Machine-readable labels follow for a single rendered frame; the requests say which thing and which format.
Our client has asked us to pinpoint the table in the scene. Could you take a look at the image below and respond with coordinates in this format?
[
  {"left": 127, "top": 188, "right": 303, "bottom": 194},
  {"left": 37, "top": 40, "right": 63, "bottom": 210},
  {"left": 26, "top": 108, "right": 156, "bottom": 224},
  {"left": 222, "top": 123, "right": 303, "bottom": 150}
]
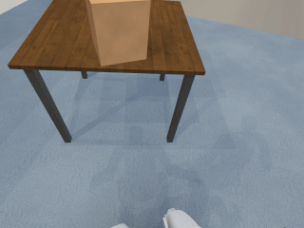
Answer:
[{"left": 8, "top": 0, "right": 206, "bottom": 143}]

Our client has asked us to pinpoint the robot right thigh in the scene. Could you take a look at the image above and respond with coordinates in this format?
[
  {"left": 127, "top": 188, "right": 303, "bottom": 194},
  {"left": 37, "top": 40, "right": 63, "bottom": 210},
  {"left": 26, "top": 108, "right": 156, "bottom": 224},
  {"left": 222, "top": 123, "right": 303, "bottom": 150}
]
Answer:
[{"left": 162, "top": 210, "right": 201, "bottom": 228}]

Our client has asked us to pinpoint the carton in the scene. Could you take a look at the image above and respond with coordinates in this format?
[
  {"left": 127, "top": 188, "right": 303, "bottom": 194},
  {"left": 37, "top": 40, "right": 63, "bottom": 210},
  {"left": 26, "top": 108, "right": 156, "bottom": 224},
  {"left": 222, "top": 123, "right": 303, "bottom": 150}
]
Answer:
[{"left": 85, "top": 0, "right": 151, "bottom": 67}]

